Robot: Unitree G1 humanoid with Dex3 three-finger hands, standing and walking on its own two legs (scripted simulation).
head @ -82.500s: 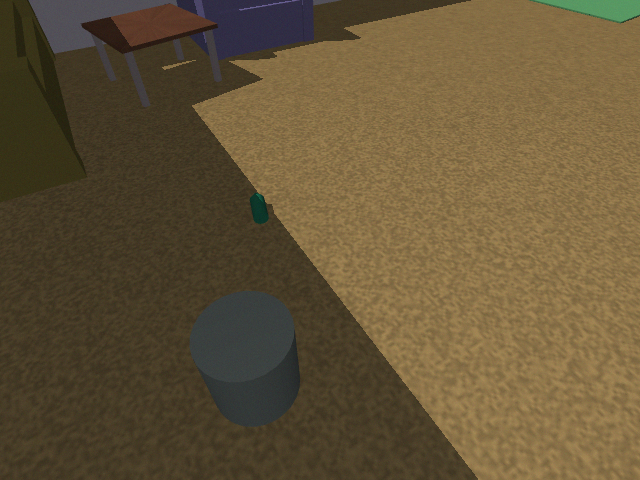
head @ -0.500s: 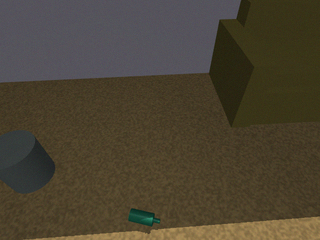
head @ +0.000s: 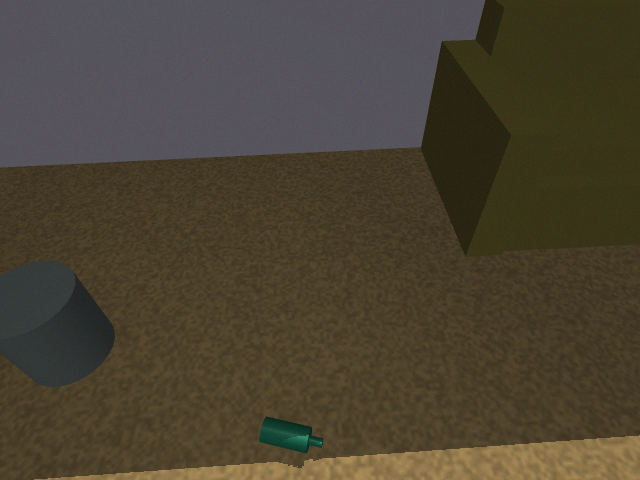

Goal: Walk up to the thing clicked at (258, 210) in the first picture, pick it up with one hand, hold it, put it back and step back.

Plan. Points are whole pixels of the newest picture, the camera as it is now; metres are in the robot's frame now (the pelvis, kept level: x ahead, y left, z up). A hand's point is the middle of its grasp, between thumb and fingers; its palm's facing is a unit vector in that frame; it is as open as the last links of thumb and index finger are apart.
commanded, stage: stand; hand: left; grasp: from above
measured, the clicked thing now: (292, 436) +0.44 +0.13 -0.75
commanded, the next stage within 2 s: rise first in 0.36 s
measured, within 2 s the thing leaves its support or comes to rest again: neither
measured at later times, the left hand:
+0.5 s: hand out of the picture +0.08 +0.25 -0.16, palm faces -0.02 -0.94 -0.34, open 7.5 cm
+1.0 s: hand out of the picture +0.14 +0.25 -0.22, palm faces -0.13 -0.91 -0.40, open 13.3 cm
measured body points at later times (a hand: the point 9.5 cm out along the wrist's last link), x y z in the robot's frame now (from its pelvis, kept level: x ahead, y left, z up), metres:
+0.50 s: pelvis +0.00 +0.00 +0.00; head +0.02 +0.00 +0.45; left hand +0.08 +0.30 -0.13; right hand +0.07 -0.30 -0.14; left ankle -0.01 +0.14 -0.75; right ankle +0.01 -0.12 -0.75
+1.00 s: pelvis +0.00 +0.02 -0.06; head +0.08 +0.02 +0.38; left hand +0.15 +0.30 -0.19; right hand +0.13 -0.25 -0.17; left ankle -0.01 +0.14 -0.75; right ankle +0.01 -0.12 -0.75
